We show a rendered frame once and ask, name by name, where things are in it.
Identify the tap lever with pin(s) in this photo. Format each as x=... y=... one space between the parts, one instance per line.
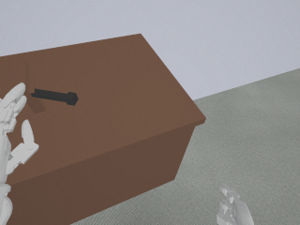
x=70 y=98

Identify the left robot forearm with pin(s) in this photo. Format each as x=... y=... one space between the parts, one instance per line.
x=6 y=206

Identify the robot left hand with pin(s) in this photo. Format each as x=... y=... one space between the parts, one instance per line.
x=10 y=107

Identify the counter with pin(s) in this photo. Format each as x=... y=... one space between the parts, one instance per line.
x=127 y=133

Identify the robot right hand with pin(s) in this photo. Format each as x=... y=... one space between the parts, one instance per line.
x=237 y=213

